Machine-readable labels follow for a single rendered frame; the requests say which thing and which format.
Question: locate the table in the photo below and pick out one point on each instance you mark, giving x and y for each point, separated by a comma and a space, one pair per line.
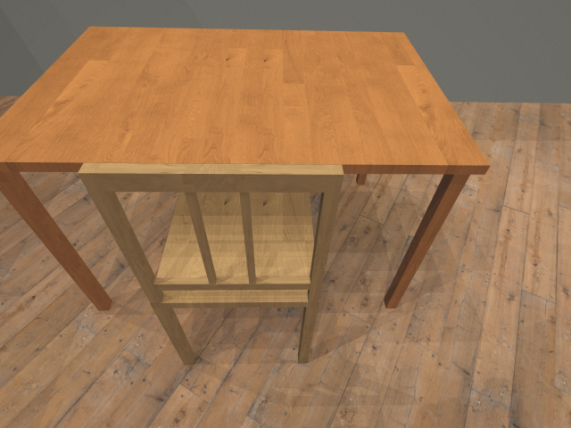
363, 100

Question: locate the chair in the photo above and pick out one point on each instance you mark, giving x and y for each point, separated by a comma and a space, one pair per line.
241, 236

